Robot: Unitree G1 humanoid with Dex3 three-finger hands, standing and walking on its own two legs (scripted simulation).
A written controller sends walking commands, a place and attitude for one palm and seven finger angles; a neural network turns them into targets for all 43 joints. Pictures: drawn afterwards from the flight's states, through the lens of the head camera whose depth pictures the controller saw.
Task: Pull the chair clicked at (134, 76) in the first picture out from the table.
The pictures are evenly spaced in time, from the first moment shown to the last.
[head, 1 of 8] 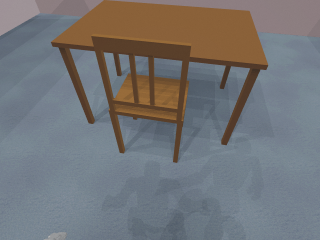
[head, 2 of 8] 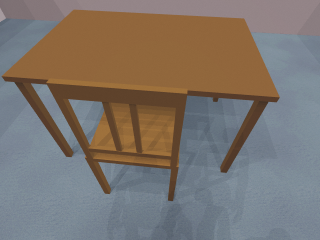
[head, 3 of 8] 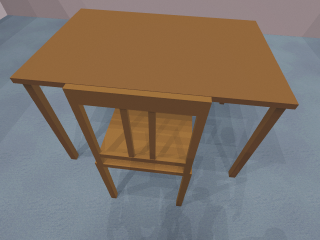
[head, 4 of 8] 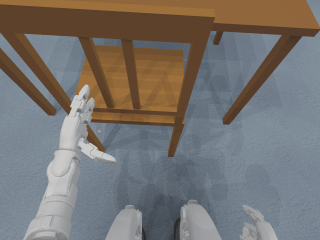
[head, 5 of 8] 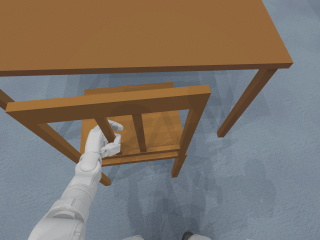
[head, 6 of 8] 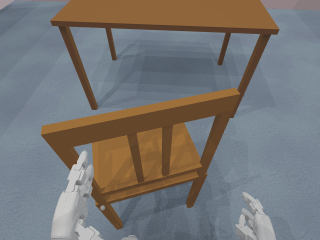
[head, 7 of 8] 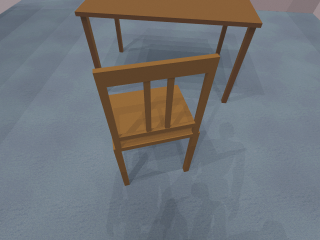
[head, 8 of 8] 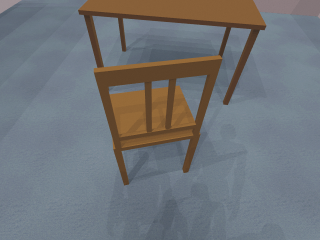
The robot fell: no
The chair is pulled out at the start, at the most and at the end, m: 0.00 0.56 0.55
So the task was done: yes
